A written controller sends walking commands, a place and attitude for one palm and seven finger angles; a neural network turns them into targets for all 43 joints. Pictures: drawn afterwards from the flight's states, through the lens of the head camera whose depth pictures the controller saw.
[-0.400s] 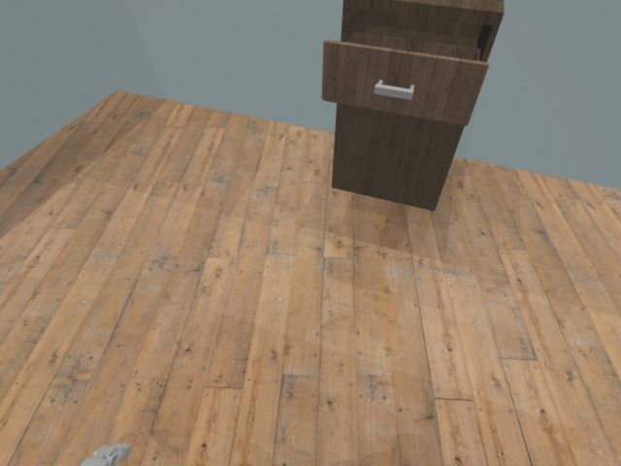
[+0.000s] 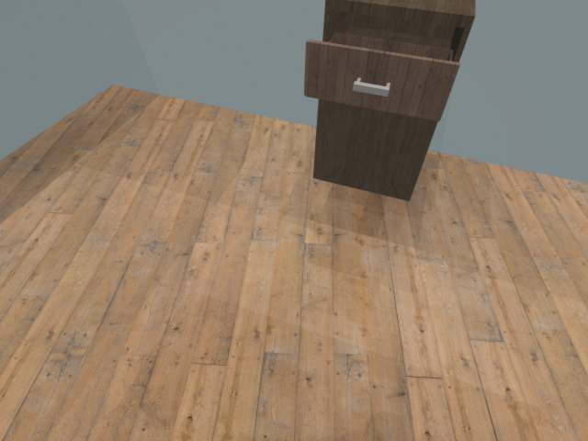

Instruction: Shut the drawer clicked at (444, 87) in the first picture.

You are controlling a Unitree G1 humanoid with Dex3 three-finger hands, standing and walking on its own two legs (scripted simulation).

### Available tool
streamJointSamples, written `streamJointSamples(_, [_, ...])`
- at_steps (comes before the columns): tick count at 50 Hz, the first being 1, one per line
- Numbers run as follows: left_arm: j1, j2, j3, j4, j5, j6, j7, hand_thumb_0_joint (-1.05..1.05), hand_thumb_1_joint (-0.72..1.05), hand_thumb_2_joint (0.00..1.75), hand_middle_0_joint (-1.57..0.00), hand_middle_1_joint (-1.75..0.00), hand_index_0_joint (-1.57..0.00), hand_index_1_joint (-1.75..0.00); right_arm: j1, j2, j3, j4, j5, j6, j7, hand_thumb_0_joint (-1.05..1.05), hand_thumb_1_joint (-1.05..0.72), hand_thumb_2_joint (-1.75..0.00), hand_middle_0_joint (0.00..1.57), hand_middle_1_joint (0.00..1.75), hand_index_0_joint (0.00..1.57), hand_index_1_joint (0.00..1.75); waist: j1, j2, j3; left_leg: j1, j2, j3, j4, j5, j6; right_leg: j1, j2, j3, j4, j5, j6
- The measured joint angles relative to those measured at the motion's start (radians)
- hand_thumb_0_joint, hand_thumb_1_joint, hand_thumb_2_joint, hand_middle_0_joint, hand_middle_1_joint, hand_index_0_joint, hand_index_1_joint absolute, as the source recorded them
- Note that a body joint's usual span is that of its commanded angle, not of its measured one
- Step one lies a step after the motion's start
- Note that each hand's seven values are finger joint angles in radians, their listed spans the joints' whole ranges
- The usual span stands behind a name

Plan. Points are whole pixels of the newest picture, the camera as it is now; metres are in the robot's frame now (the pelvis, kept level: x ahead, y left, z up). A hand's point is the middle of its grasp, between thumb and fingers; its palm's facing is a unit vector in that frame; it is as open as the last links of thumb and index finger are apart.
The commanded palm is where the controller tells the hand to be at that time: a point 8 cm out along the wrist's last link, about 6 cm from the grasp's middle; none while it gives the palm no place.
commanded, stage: stand and wait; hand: left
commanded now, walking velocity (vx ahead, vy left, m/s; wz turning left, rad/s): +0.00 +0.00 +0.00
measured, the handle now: (372, 85) +1.12 -0.18 -0.05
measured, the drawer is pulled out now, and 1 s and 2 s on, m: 0.30 0.30 0.30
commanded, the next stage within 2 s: look at it before walking up in 0.42 s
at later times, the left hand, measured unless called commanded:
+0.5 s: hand out of the picture +0.07 +0.24 -0.15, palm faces -0.04 -0.94 -0.33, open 7.3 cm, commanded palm none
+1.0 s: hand out of the picture +0.06 +0.24 -0.15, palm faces -0.03 -0.94 -0.33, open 7.3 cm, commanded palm none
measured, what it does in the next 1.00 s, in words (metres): stands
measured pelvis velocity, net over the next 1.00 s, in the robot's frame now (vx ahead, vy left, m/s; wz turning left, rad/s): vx -0.01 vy -0.01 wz -0.01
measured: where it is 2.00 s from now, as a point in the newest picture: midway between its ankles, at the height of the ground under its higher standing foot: outside the picture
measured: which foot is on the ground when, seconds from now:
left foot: down 0.00-1.00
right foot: down 0.00-1.00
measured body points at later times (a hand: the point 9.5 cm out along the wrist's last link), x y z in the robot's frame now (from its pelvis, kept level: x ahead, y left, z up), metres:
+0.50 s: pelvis -0.01 -0.01 +0.00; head -0.01 -0.01 +0.45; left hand +0.07 +0.29 -0.13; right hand +0.06 -0.30 -0.13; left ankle -0.01 +0.13 -0.74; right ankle -0.01 -0.12 -0.74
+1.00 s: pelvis -0.01 -0.01 +0.00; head -0.01 -0.01 +0.45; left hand +0.07 +0.29 -0.13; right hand +0.07 -0.30 -0.13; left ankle -0.01 +0.13 -0.74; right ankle -0.01 -0.12 -0.74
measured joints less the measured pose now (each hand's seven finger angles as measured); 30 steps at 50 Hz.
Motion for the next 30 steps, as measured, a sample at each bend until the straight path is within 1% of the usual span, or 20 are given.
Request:
streamJointSamples(12, [0.009, 0.011, 0.005, 0.045, -0.002, -0.002, 0.0, 0.01, 0.91, 0.9, -0.2, -0.3, -0.21, -0.3, 0.031, -0.01, -0.001, 0.058, 0.004, 0.003, -0.001, 0.0, -0.91, -0.9, 0.2, 0.3, 0.21, 0.3, -0.005, 0.004, 0.008, 0.012, 0.009, 0.002, -0.029, 0.022, -0.007, 0.01, 0.009, 0.002, -0.029, 0.024, -0.006])
streamJointSamples(30, [-0.013, 0.004, 0.003, 0.056, -0.001, -0.009, 0.0, 0.01, 0.91, 0.9, -0.2, -0.3, -0.21, -0.3, 0.03, 0.0, 0.002, 0.082, 0.005, -0.004, 0.001, 0.0, -0.91, -0.9, 0.2, 0.3, 0.21, 0.3, -0.009, 0.002, 0.0, 0.019, 0.015, 0.006, -0.055, 0.04, -0.011, 0.014, 0.015, 0.005, -0.053, 0.043, -0.01])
